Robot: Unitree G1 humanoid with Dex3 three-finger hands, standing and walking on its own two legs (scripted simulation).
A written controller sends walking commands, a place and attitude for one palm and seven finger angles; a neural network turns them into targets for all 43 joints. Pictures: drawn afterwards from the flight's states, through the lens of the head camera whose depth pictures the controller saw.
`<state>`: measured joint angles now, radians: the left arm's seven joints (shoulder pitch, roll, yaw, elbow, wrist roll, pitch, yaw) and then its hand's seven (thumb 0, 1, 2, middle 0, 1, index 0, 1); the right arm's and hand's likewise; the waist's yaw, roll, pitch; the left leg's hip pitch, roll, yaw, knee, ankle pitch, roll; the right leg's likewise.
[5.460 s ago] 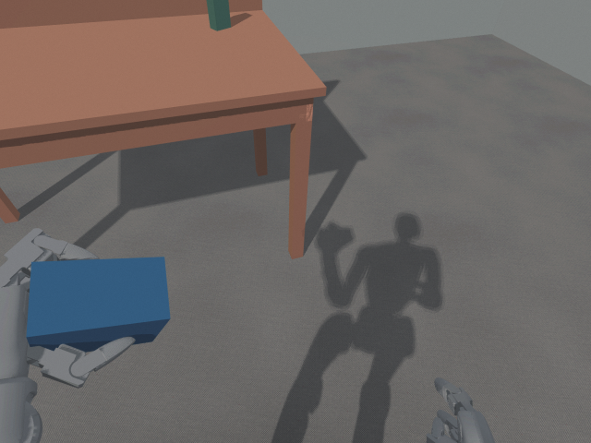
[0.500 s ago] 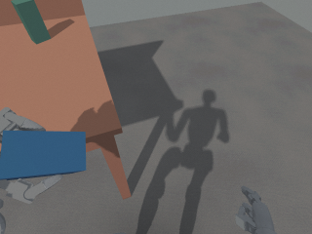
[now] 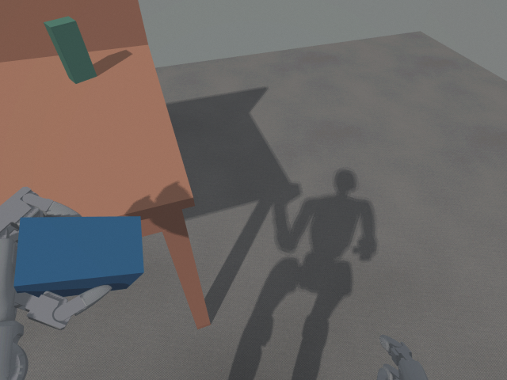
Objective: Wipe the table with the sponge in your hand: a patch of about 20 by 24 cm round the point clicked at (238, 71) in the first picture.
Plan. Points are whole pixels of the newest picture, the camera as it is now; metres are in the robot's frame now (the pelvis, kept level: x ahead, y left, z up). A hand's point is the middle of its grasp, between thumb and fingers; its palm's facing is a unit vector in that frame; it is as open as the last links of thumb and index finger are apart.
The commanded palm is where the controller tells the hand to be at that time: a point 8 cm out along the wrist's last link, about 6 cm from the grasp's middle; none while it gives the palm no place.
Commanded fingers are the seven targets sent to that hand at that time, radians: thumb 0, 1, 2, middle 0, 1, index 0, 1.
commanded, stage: come to a stop and stand still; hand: left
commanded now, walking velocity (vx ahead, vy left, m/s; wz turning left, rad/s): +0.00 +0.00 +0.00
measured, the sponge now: (99, 257) +0.22 +0.20 +0.15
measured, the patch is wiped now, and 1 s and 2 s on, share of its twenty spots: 0.00 0.00 0.00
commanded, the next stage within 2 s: look again from close up in 0.38 s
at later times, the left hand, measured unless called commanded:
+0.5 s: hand (45, 276) +0.19 +0.25 +0.16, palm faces +0.37 -0.81 -0.45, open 10.7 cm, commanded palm +0.14 +0.28 +0.18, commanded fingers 0.00 0.10 1.30 -1.20 -1.60 -1.20 -1.60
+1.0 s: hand (9, 228) +0.24 +0.31 +0.17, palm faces +0.40 -0.86 -0.32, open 10.7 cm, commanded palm +0.18 +0.34 +0.18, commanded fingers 0.00 0.10 1.30 -1.20 -1.60 -1.20 -1.60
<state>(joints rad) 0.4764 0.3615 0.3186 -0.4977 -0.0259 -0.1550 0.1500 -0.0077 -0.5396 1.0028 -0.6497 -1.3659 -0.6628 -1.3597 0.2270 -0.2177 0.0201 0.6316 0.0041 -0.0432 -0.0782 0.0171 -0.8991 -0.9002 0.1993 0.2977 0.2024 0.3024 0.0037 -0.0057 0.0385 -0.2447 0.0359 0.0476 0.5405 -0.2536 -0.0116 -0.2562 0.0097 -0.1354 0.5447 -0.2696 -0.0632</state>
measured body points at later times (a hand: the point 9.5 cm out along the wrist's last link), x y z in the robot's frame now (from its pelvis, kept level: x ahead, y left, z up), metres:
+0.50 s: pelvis -0.03 +0.00 +0.00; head -0.02 +0.01 +0.45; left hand +0.17 +0.29 +0.19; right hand +0.12 -0.23 -0.09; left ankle +0.01 +0.12 -0.73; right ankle +0.02 -0.08 -0.73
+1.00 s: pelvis +0.02 +0.06 +0.00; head +0.04 +0.10 +0.45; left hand +0.22 +0.36 +0.18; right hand +0.20 -0.15 -0.06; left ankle +0.01 +0.12 -0.73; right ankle +0.02 -0.07 -0.73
